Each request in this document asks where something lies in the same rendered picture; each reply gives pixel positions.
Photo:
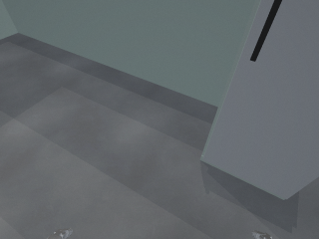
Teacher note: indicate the handle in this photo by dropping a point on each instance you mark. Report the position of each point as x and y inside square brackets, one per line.
[265, 30]

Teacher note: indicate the fridge door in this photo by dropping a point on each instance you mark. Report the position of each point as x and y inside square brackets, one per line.
[267, 131]

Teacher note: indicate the left robot hand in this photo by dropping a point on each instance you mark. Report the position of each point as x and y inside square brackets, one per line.
[61, 234]

